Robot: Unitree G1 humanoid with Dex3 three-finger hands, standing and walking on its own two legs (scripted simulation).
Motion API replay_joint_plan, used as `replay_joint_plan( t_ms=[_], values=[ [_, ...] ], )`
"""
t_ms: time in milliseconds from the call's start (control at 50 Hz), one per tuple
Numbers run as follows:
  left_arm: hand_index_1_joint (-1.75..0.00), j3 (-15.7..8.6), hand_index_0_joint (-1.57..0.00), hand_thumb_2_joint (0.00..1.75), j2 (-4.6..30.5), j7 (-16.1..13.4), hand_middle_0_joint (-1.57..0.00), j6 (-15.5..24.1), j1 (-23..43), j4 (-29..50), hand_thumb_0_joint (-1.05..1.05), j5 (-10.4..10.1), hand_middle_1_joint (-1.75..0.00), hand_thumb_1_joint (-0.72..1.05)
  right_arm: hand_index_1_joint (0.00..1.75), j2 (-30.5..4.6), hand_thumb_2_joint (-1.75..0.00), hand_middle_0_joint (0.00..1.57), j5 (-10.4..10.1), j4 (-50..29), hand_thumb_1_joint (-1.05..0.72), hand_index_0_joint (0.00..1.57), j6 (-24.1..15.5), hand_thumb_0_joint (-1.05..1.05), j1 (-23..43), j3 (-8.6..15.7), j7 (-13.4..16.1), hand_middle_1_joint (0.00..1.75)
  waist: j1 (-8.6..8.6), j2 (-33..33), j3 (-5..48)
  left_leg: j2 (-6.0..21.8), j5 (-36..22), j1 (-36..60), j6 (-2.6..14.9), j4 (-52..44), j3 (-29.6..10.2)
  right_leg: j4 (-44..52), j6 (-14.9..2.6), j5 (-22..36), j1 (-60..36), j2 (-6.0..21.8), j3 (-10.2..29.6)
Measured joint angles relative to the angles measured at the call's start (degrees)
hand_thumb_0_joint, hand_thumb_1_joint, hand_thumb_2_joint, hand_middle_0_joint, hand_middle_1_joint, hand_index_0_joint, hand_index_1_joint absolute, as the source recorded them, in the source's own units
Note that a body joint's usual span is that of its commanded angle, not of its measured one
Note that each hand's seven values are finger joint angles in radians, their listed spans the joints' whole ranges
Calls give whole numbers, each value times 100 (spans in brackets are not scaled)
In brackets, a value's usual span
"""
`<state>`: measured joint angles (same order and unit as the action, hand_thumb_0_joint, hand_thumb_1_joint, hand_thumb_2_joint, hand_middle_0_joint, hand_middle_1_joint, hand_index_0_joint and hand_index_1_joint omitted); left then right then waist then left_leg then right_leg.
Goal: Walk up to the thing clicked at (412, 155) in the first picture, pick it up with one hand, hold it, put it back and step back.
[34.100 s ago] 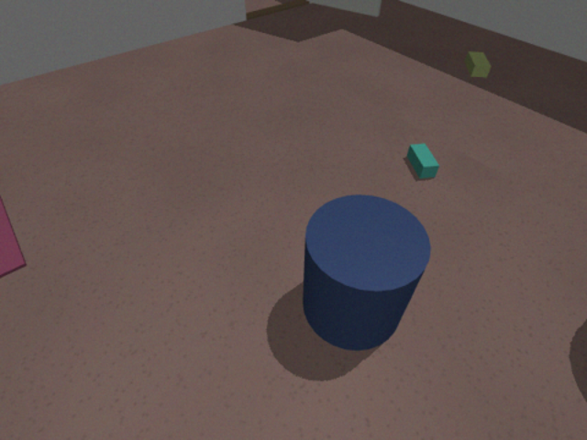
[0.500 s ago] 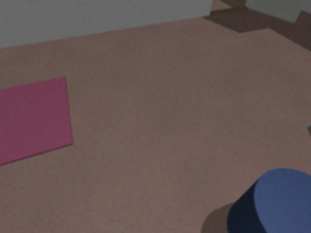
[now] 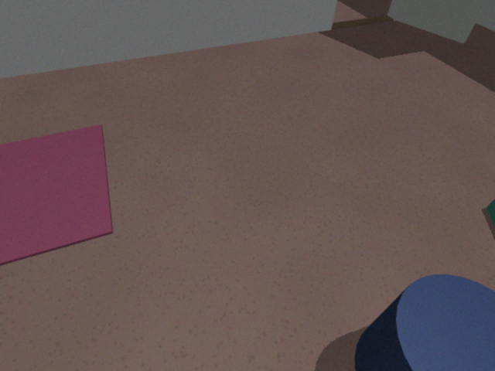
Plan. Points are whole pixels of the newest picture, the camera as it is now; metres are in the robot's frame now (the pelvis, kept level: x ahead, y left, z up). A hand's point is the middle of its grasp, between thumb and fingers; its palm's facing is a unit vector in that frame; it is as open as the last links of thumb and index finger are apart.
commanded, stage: stand
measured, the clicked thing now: out of the picture +0.98 -1.26 -0.74
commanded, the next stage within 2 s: none
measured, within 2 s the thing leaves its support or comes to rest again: neither
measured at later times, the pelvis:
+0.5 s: pelvis +0.00 +0.00 +0.00, yaw -1 degrees
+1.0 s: pelvis +0.00 -0.01 +0.00, yaw -1 degrees
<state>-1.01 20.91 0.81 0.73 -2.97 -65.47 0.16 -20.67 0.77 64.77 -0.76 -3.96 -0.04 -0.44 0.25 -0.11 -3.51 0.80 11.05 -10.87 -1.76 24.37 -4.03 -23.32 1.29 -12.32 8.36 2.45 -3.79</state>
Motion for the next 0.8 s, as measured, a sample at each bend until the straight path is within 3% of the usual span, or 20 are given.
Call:
replay_joint_plan(
  t_ms=[800],
  values=[
    [-30,65,-20,90,-38,22,-20,8,-300,13,1,40,-30,90,30,46,-90,20,-6,121,-90,20,32,1,-201,-9,-23,30,-25,28,89,80,-238,233,-54,-482,102,342,-50,207,-118,-72,95]
  ],
)
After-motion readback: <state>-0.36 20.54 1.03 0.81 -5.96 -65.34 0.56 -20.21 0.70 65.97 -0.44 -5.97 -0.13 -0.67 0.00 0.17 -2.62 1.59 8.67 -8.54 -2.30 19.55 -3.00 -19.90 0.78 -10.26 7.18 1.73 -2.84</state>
